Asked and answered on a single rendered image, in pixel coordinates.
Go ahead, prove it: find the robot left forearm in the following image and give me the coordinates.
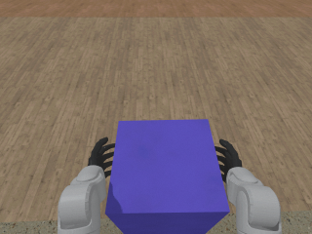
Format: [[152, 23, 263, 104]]
[[58, 165, 107, 234]]

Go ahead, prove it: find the carton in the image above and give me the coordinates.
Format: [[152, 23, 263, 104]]
[[105, 119, 230, 234]]

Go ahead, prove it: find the left robot hand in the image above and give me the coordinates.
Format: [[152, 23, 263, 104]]
[[88, 136, 115, 178]]

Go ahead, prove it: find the robot right forearm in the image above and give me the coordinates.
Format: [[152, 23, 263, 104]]
[[225, 167, 282, 234]]

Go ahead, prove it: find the right robot hand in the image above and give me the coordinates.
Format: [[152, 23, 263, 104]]
[[214, 139, 242, 183]]

